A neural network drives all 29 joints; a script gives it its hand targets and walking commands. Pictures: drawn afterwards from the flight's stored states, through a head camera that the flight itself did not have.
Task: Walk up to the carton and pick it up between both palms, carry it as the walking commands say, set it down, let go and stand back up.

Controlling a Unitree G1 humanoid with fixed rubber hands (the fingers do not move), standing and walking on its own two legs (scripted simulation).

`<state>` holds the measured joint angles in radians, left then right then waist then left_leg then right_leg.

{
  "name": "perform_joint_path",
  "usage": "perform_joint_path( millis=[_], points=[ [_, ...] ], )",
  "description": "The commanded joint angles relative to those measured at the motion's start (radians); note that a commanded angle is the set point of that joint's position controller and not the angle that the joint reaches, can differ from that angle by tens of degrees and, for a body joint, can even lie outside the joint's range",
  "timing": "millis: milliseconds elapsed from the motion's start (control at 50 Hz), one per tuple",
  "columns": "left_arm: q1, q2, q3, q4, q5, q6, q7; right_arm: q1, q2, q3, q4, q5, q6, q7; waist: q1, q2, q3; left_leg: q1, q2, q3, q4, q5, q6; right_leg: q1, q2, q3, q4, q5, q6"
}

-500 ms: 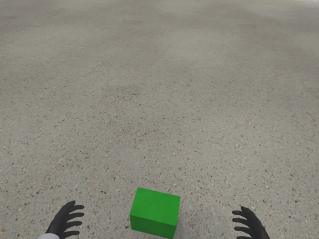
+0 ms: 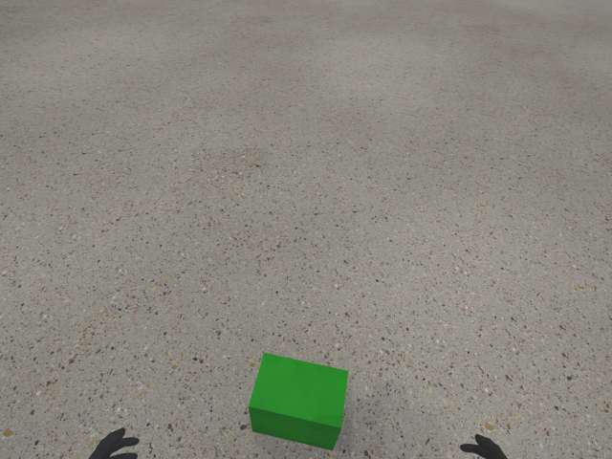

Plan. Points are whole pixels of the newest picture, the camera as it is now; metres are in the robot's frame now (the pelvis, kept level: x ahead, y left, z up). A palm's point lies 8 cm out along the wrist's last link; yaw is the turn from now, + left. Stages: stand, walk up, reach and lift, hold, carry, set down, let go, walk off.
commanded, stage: stand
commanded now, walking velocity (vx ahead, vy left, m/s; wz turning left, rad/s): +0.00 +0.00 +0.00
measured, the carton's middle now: (298, 402) +0.43 -0.01 -0.66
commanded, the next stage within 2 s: none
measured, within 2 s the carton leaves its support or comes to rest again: neither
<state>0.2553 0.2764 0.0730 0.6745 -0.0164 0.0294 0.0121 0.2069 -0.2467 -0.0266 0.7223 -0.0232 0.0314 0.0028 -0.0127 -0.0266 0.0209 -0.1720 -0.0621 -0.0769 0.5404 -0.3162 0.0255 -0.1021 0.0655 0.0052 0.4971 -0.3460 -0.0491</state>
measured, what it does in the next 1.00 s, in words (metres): stands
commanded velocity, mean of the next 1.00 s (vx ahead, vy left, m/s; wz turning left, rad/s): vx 0.00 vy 0.00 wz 0.00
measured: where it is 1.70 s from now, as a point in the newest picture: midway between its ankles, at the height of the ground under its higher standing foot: outside the picture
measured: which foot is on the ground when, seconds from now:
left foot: down 0.00-1.00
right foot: down 0.00-1.00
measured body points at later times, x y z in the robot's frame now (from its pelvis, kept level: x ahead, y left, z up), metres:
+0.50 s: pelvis +0.00 +0.00 +0.00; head +0.00 +0.01 +0.45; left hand +0.13 +0.28 -0.12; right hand +0.11 -0.27 -0.11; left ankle -0.02 +0.10 -0.73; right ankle -0.05 -0.09 -0.73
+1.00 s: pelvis -0.02 +0.00 +0.01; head -0.02 +0.00 +0.46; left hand +0.09 +0.28 -0.12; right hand +0.07 -0.27 -0.12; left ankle -0.02 +0.10 -0.73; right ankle -0.05 -0.09 -0.73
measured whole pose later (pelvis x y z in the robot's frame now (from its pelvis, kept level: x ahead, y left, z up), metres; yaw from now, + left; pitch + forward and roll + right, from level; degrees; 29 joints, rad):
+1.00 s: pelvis -0.02 +0.00 +0.01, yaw +0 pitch -2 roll +0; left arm 0.17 0.28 0.07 0.96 -0.02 -0.01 0.02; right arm 0.20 -0.25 -0.03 0.95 -0.02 -0.03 -0.02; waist -0.01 -0.01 0.02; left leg -0.17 -0.06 -0.08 0.46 -0.25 0.03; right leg -0.10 0.06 0.01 0.43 -0.28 -0.05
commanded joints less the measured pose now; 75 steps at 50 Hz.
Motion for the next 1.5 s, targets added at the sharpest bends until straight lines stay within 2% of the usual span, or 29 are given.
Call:
perform_joint_path(
  millis=[0,60,80,140,160,200,220,260,300,360,480,520,560,580,660,680,720,780,820,880,920,960,1000,1220,1240,1300,1360,1460,1480],
  points=[
    [-0.065,0.199,0.050,-0.049,0.056,-0.038,0.004,-0.071,-0.228,-0.053,-0.044,-0.012,-0.053,-0.033,0.049,-0.001,-0.067,0.008,0.118,-0.088,-0.106,0.365,-0.010,-0.015,-0.115,0.133,-0.083,0.304,0.026],
    [-0.060,0.193,0.047,-0.017,0.046,-0.036,0.020,-0.067,-0.196,-0.047,-0.027,-0.007,-0.059,-0.031,0.034,0.151,-0.114,0.064,0.125,-0.069,-0.077,0.448,-0.005,-0.025,-0.148,0.173,-0.085,0.403,0.042],
    [-0.026,0.196,0.039,0.003,0.051,-0.036,0.024,-0.062,-0.187,-0.048,-0.013,-0.005,-0.055,-0.037,0.036,0.040,-0.073,0.076,0.133,-0.094,-0.102,0.389,-0.005,-0.046,-0.136,0.142,-0.104,0.372,0.055],
    [-0.093,0.206,0.040,0.005,0.055,-0.036,0.024,-0.062,-0.237,-0.056,-0.002,-0.013,-0.059,-0.043,0.027,0.022,-0.068,0.023,0.125,-0.086,-0.107,0.432,-0.001,-0.003,-0.146,0.152,-0.095,0.413,0.048],
    [-0.080,0.204,0.047,0.018,0.056,-0.033,0.031,-0.127,-0.226,-0.057,-0.009,-0.015,-0.057,-0.042,0.064,-0.048,-0.074,0.049,0.117,-0.067,-0.081,0.408,-0.008,-0.024,-0.151,0.150,-0.128,0.467,0.066],
    [-0.044,0.230,0.048,0.041,0.052,-0.034,0.036,-0.053,-0.204,-0.058,0.006,-0.007,-0.056,-0.034,0.042,0.053,-0.078,0.030,0.095,-0.048,-0.053,0.426,-0.012,0.019,-0.185,0.186,-0.101,0.628,0.096],
    [-0.070,0.197,0.031,0.035,0.045,-0.038,0.019,-0.059,-0.231,-0.059,0.015,-0.005,-0.064,-0.043,0.028,-0.009,-0.084,0.043,0.122,-0.084,-0.077,0.415,-0.005,-0.002,-0.174,0.178,-0.115,0.540,0.055],
    [-0.072,0.191,0.038,0.058,0.049,-0.037,0.022,-0.077,-0.221,-0.056,0.035,-0.022,-0.056,-0.047,0.039,0.086,-0.107,0.107,0.124,-0.069,-0.075,0.532,-0.001,-0.035,-0.136,0.128,-0.069,0.477,0.034],
    [-0.113,0.205,0.043,0.050,0.052,-0.035,0.020,-0.081,-0.235,-0.059,0.038,-0.007,-0.064,-0.041,0.038,-0.018,-0.078,0.058,0.134,-0.108,-0.092,0.463,0.007,-0.030,-0.136,0.130,-0.082,0.414,0.021],
    [-0.085,0.217,0.044,0.072,0.049,-0.038,0.017,-0.030,-0.245,-0.064,0.081,-0.016,-0.060,-0.053,0.044,0.104,-0.015,0.016,0.150,-0.121,-0.114,0.362,0.010,-0.040,-0.169,0.185,-0.119,0.337,0.029],
    [-0.127,0.219,0.036,0.115,0.051,-0.046,0.018,-0.098,-0.236,-0.055,0.080,-0.001,-0.075,-0.042,0.020,0.075,-0.100,0.078,0.129,-0.112,-0.122,0.413,-0.001,0.000,-0.150,0.159,-0.128,0.387,0.033],
    [-0.142,0.213,0.035,0.126,0.047,-0.048,0.010,-0.033,-0.216,-0.052,0.115,0.000,-0.075,-0.044,0.019,-0.022,-0.078,0.060,0.134,-0.105,-0.112,0.439,-0.001,0.017,-0.159,0.156,-0.129,0.440,0.037],
    [-0.089,0.225,0.041,0.132,0.038,-0.050,0.015,-0.081,-0.208,-0.049,0.098,-0.007,-0.061,-0.041,0.056,0.027,-0.119,0.073,0.142,-0.106,-0.125,0.459,0.011,0.046,-0.174,0.163,-0.107,0.445,0.031],
    [-0.153,0.179,0.024,0.128,0.043,-0.046,0.014,-0.071,-0.244,-0.059,0.107,-0.010,-0.064,-0.052,0.009,0.049,-0.105,0.075,0.146,-0.099,-0.150,0.453,-0.002,0.034,-0.160,0.143,-0.112,0.389,0.019],
    [-0.155,0.203,0.029,0.157,0.047,-0.043,0.018,-0.124,-0.251,-0.054,0.129,-0.018,-0.071,-0.041,0.048,0.100,-0.081,0.073,0.134,-0.106,-0.140,0.387,0.004,-0.018,-0.162,0.157,-0.126,0.347,0.018],
    [-0.158,0.207,0.027,0.142,0.048,-0.039,0.019,-0.066,-0.233,-0.053,0.131,-0.006,-0.074,-0.046,0.018,0.022,-0.031,0.024,0.141,-0.110,-0.160,0.334,-0.001,-0.021,-0.151,0.152,-0.126,0.322,0.009],
    [-0.156,0.222,0.036,0.167,0.051,-0.042,0.004,-0.105,-0.233,-0.046,0.131,-0.009,-0.082,-0.041,0.042,0.016,-0.030,0.011,0.161,-0.146,-0.189,0.313,0.005,-0.008,-0.141,0.148,-0.142,0.241,0.012],
    [-0.136,0.186,0.020,0.189,0.046,-0.047,0.002,-0.094,-0.252,-0.043,0.163,-0.012,-0.091,-0.041,0.057,0.134,0.027,-0.045,0.159,-0.153,-0.220,0.224,0.018,-0.006,-0.148,0.171,-0.167,0.185,0.004],
    [-0.122,0.215,0.027,0.192,0.046,-0.056,0.004,-0.068,-0.240,-0.056,0.170,-0.012,-0.077,-0.040,0.031,0.011,-0.042,0.042,0.145,-0.128,-0.185,0.274,0.017,-0.025,-0.156,0.165,-0.164,0.253,0.010],
    [-0.119,0.201,0.021,0.217,0.042,-0.055,0.010,-0.096,-0.258,-0.052,0.173,-0.004,-0.080,-0.036,0.040,0.076,-0.015,0.014,0.140,-0.124,-0.192,0.310,0.006,-0.002,-0.169,0.170,-0.181,0.283,0.012],
    [-0.162,0.233,0.027,0.212,0.054,-0.059,0.011,-0.108,-0.224,-0.044,0.173,-0.009,-0.081,-0.042,0.026,-0.023,-0.032,0.025,0.142,-0.110,-0.172,0.323,0.009,0.012,-0.181,0.184,-0.194,0.334,0.020],
    [-0.134,0.207,0.022,0.218,0.043,-0.058,0.012,-0.098,-0.225,-0.045,0.180,-0.001,-0.081,-0.044,0.024,0.047,-0.112,0.103,0.147,-0.106,-0.169,0.379,0.010,0.010,-0.169,0.164,-0.154,0.364,0.005],
    [-0.123,0.224,0.030,0.245,0.045,-0.058,0.018,-0.079,-0.252,-0.064,0.195,-0.007,-0.079,-0.035,0.031,0.009,-0.074,0.063,0.132,-0.100,-0.152,0.395,0.001,0.036,-0.174,0.170,-0.176,0.462,0.039],
    [-0.161,0.234,0.028,0.263,0.043,-0.054,0.012,-0.086,-0.248,-0.048,0.221,-0.008,-0.086,-0.044,0.022,0.086,-0.040,0.018,0.164,-0.132,-0.225,0.274,0.010,0.010,-0.157,0.165,-0.196,0.242,0.006],
    [-0.145,0.227,0.024,0.281,0.030,-0.057,0.009,-0.104,-0.262,-0.046,0.223,-0.002,-0.087,-0.044,0.037,0.035,-0.004,-0.001,0.144,-0.129,-0.225,0.265,0.006,-0.007,-0.161,0.167,-0.203,0.206,0.008],
    [-0.163,0.226,0.026,0.290,0.042,-0.061,0.004,-0.134,-0.259,-0.045,0.224,-0.005,-0.081,-0.041,0.036,0.079,-0.028,0.019,0.148,-0.122,-0.215,0.270,0.011,-0.025,-0.172,0.169,-0.210,0.195,0.020],
    [-0.157,0.222,0.014,0.303,0.037,-0.059,0.007,-0.058,-0.236,-0.034,0.246,0.001,-0.089,-0.035,0.013,-0.008,0.037,-0.001,0.163,-0.143,-0.215,0.250,0.015,-0.039,-0.189,0.197,-0.224,0.231,0.006],
    [-0.141,0.239,0.019,0.319,0.036,-0.059,0.015,-0.068,-0.234,-0.036,0.253,0.005,-0.079,-0.033,0.020,0.105,-0.038,0.055,0.164,-0.111,-0.194,0.318,0.012,-0.009,-0.187,0.200,-0.205,0.305,0.009],
    [-0.173,0.222,0.023,0.298,0.041,-0.066,0.009,-0.051,-0.207,-0.036,0.235,0.009,-0.085,-0.029,0.004,0.030,-0.037,0.040,0.146,-0.108,-0.217,0.290,0.005,0.015,-0.179,0.177,-0.205,0.329,0.030]
  ],
)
